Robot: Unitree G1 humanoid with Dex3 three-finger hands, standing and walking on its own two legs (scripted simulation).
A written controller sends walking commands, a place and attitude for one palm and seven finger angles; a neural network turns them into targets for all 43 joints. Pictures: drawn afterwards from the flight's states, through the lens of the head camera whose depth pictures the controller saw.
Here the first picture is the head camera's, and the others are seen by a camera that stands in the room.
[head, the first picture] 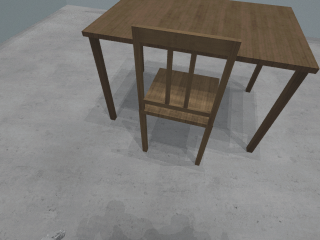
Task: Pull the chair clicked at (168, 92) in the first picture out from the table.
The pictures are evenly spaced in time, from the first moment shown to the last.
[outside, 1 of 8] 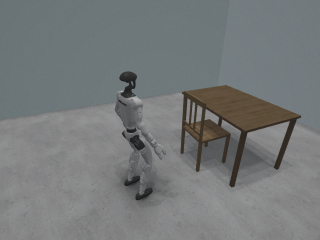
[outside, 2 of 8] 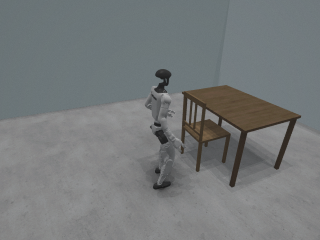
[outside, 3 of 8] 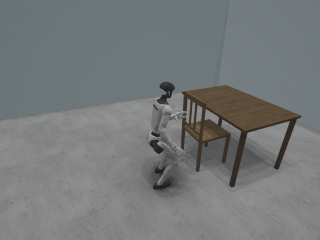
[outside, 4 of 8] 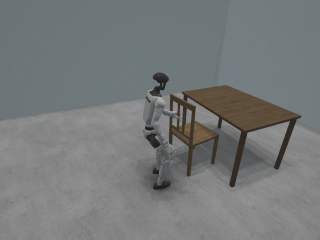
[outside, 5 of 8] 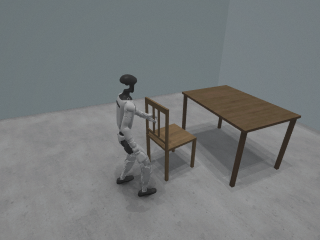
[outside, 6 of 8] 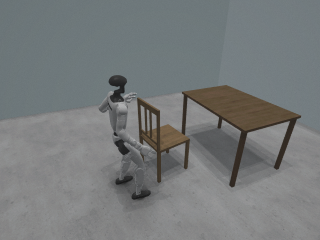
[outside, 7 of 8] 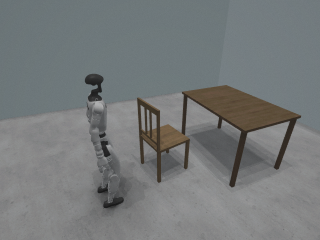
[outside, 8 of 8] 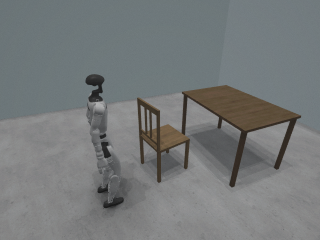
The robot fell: no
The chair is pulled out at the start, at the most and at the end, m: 0.00 0.56 0.55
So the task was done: yes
